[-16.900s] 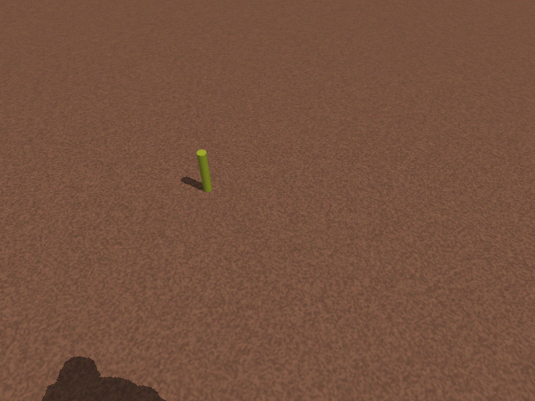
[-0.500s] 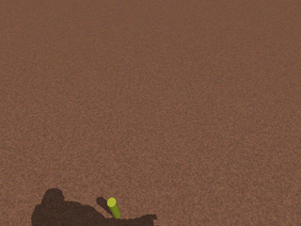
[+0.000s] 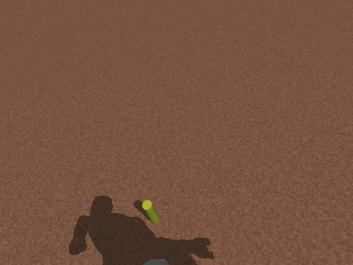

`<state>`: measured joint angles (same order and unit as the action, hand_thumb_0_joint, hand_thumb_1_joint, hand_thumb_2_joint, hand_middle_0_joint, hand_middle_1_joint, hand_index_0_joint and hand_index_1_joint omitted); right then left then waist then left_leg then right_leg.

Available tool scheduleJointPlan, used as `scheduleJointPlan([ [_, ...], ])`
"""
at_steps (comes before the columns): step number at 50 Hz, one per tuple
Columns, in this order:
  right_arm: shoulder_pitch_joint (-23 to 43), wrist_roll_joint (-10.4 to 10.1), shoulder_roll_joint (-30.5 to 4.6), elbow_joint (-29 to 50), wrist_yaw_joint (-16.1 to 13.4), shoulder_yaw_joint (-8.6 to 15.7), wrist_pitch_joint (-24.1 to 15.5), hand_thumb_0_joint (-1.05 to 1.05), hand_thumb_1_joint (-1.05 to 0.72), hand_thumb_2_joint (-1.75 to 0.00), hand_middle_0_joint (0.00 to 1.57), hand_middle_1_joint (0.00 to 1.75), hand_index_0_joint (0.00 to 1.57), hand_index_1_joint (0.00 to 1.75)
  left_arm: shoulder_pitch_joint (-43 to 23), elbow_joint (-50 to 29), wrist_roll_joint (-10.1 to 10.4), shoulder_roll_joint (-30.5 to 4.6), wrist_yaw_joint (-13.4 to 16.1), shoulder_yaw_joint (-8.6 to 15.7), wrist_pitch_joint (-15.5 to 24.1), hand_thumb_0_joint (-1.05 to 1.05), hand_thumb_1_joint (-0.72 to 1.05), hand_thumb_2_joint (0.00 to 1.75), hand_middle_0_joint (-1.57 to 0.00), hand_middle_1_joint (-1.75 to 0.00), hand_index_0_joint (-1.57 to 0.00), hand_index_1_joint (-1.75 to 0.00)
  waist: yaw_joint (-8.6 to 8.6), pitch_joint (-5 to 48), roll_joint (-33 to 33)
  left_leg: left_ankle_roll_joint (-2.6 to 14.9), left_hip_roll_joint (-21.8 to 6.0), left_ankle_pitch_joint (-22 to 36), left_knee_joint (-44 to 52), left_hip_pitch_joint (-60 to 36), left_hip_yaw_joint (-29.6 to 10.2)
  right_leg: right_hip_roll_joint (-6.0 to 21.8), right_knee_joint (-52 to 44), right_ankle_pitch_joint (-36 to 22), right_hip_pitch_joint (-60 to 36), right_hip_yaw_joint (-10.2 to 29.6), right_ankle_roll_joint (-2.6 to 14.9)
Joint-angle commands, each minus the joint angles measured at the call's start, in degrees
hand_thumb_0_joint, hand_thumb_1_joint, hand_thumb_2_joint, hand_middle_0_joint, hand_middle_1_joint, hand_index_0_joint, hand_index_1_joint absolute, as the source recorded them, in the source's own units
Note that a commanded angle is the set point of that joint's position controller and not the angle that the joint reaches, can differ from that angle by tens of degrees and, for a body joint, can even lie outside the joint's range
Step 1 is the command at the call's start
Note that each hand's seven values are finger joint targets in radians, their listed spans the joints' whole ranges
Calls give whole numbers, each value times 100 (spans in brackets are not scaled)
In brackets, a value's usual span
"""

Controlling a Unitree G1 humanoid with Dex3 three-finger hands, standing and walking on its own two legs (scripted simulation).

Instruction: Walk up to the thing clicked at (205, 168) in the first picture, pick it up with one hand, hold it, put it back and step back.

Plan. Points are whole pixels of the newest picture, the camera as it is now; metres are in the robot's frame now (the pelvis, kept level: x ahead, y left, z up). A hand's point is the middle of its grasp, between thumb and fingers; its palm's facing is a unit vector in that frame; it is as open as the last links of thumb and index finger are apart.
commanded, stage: walk up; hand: left
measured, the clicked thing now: (151, 213) +0.43 +0.22 -0.65
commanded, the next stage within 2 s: none
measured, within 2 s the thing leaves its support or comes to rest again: neither
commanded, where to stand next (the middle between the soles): +0.09 +0.03 m, yaw -4 degrees
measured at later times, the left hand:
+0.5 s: hand out of the picture +0.07 +0.31 -0.16, palm faces +0.00 -0.95 -0.32, open 7.4 cm
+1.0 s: hand out of the picture +0.14 +0.29 -0.15, palm faces -0.07 -0.94 -0.33, open 7.4 cm
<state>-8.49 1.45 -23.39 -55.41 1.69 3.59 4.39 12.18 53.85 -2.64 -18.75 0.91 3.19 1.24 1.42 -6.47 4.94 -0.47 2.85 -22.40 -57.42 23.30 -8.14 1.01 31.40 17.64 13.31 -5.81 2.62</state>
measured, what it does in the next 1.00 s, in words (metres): steps on the spot: left foot, then right foot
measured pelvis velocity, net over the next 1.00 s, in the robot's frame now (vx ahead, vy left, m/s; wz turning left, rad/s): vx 0.02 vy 0.04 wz -0.03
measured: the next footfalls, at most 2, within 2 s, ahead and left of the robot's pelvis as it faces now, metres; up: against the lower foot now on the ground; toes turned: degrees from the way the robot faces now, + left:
left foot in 0.24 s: +0.03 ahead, +0.18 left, +0.00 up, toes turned -1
right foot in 0.62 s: +0.10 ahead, -0.09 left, +0.00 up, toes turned -2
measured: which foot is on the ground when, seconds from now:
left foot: up 0.00-0.22, down 0.24-1.00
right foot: down 0.00-0.26, up 0.28-0.60, down 0.62-1.00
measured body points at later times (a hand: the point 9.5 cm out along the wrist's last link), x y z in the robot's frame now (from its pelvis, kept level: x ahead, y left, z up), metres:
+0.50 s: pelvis +0.04 +0.05 +0.00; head +0.05 +0.08 +0.45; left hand +0.07 +0.36 -0.14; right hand +0.17 -0.24 -0.10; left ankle +0.05 +0.16 -0.73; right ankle +0.04 -0.10 -0.71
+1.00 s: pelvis +0.02 +0.04 +0.00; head +0.04 +0.06 +0.44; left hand +0.14 +0.34 -0.13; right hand +0.05 -0.27 -0.13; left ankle -0.01 +0.18 -0.73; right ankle +0.04 -0.08 -0.72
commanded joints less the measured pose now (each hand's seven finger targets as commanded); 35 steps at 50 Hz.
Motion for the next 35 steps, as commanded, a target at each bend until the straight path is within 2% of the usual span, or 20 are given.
scheduleJointPlan([
  [1, 819, 66, -1184, 829, 45, 276, -366, 0, -90, -90, 20, 30, 20, 30, 800, -473, 36, -1936, -7, 644, 240, 0, 90, 90, -20, -30, -20, -30, 610, 298, -1509, -13, -347, -338, 1011, 1797, 3, 1856, -1722, 1030, -2356, 2446, 952],
  [5, 427, 86, -1032, 735, 147, 273, -529, 0, -90, -90, 20, 30, 20, 30, 597, -686, 10, -2015, -161, 647, 239, 0, 90, 90, -20, -30, -20, -30, 311, -43, -1512, 72, -409, -528, 1784, 502, 680, 1526, -1859, 1122, -999, 1638, 913],
  [8, -55, 20, -859, 567, 125, 269, -590, 0, -90, -90, 20, 30, 20, 30, 214, -813, 24, -1860, -190, 538, 178, 0, 90, 90, -20, -30, -20, -30, 39, 110, -1364, 72, -300, 337, 2342, -617, 1103, 1187, -1481, 339, -188, 933, 718],
  [10, -657, -13, -752, 336, 16, 274, -625, 0, -90, -90, 20, 30, 20, 30, -100, -883, 90, -1623, -187, 408, 91, 0, 90, 90, -20, -30, -20, -30, -326, 403, -996, 60, -172, 1263, 2892, -1842, 1264, 1038, -744, 16, 667, 575, 555],
  [11, -853, 2, -851, 289, -66, 306, -647, 0, -90, -90, 20, 30, 20, 30, -54, -901, 102, -1333, -183, 272, 51, 0, 90, 90, -20, -30, -20, -30, -464, 646, -569, 107, -268, 1271, 3180, -2476, 1004, 902, -138, -74, 1057, 412, 379],
  [12, -760, 52, -1079, 390, -125, 329, -679, 0, -90, -90, 20, 30, 20, 30, 134, -866, 168, -1015, -174, 141, 18, 0, 90, 90, -20, -30, -20, -30, -433, 701, 333, 288, -1017, 558, 3907, -2514, -127, 484, 635, 373, 1362, 115, 105],
  [13, -494, 113, -1278, 578, -179, 282, -726, 0, -90, -90, 20, 30, 20, 30, 275, -846, 225, -875, -170, 62, -34, 0, 90, 90, -20, -30, -20, -30, -286, 616, 845, 652, -2053, -84, 4434, -2047, -1881, -78, 1416, 1363, 1646, 473, -152],
  [14, -209, 27, -1583, 676, -191, 327, -702, 0, -90, -90, 20, 30, 20, 30, 422, -624, 227, -1399, -101, 197, -84, 0, 90, 90, -20, -30, -20, -30, -282, 468, 467, 1214, -2403, -1141, 4565, -1051, -2052, 139, 1801, 1616, 986, 911, -129],
  [15, 32, 14, -1505, 680, -178, 306, -672, 0, -90, -90, 20, 30, 20, 30, 408, -507, 240, -1610, -98, 243, -74, 0, 90, 90, -20, -30, -20, -30, -203, 164, 419, 1396, -2307, -1222, 4602, -755, -1903, 260, 1991, 1562, 855, 936, -116],
  [16, 204, 36, -1304, 723, -186, 240, -674, 0, -90, -90, 20, 30, 20, 30, 440, -423, 231, -1580, -95, 209, -49, 0, 90, 90, -20, -30, -20, -30, -168, 150, 342, 1251, -1987, -365, 4423, -996, -1319, 213, 1922, 1475, 1018, 1133, -117],
  [18, 317, -3, -1079, 788, -202, 122, -730, 0, -90, -90, 20, 30, 20, 30, 748, -146, 277, -1431, -88, 149, -51, 0, 90, 90, -20, -30, -20, -30, -60, 262, 486, 1042, -1756, 1202, 4094, -1251, -519, 158, 1725, 1177, 960, 1219, -163],
  [25, 289, -63, -1202, 766, -255, 192, -513, 0, -90, -90, 20, 30, 20, 30, 362, -124, 306, -1451, 45, 105, -16, 0, 90, 90, -20, -30, -20, -30, -215, 525, 783, 1082, -1658, 4669, 3072, -1499, 283, 7, 1238, 508, 644, 472, -314],
  [26, 274, -88, -1212, 785, -258, 209, -473, 0, -90, -90, 20, 30, 20, 30, 363, -135, 301, -1431, 62, 106, -15, 0, 90, 90, -20, -30, -20, -30, -207, 615, 770, 1106, -1691, 4780, 2941, -1540, 258, 0, 1197, 494, 578, 429, -290],
  [28, 357, -148, -1235, 796, -261, 228, -398, 0, -90, -90, 20, 30, 20, 30, 410, -107, 264, -1368, 69, 117, 16, 0, 90, 90, -20, -30, -20, -30, -119, 851, 494, 1022, -1661, 4313, 2567, -1492, 265, -37, 510, -9, 218, 370, -220],
  [30, 471, -256, -1115, 784, -254, 192, -344, 0, -90, -90, 20, 30, 20, 30, 328, -128, 204, -1546, 72, 170, 69, 0, 90, 90, -20, -30, -20, -30, -26, 1038, -245, 617, -1348, 3180, 2101, -1216, 465, 209, -288, -2015, -269, 793, -82],
  [31, 481, -313, -973, 835, -260, 160, -347, 0, -90, -90, 20, 30, 20, 30, 214, -184, 168, -1818, 78, 245, 75, 0, 90, 90, -20, -30, -20, -30, -64, 1156, -909, 399, -984, 2431, 1619, -899, 727, 765, -332, -2909, -460, 1516, 204],
  [32, 522, -327, -790, 840, -262, 92, -339, 0, -90, -90, 20, 30, 20, 30, -26, -278, 162, -1969, 70, 271, 78, 0, 90, 90, -20, -30, -20, -30, -93, 953, -1233, 206, -532, 1269, 1229, -545, 957, 1324, -675, -3039, -327, 2227, 588],
  [33, 451, -310, -766, 734, -285, 105, -262, 0, -90, -90, 20, 30, 20, 30, -303, -353, 180, -2085, 47, 256, 46, 0, 90, 90, -20, -30, -20, -30, -75, 811, -1691, 220, -213, -784, 706, -715, 956, 1863, -859, -3041, 286, 2657, 1205],
  [34, 328, -248, -839, 667, -290, 131, -233, 0, -90, -90, 20, 30, 20, 30, -426, -456, 122, -2064, 41, 242, 53, 0, 90, 90, -20, -30, -20, -30, -97, 706, -1887, 203, -279, -1323, 249, -771, 761, 1988, -802, -3149, 511, 2997, 1391],
  [35, 330, -231, -850, 628, -270, 130, -235, 0, -90, -90, 20, 30, 20, 30, -491, -475, 118, -1898, 38, 233, 38, 0, 90, 90, -20, -30, -20, -30, -111, 613, -1823, 218, -342, -1361, 163, -637, 630, 1840, -799, -3146, 573, 2706, 1320],
])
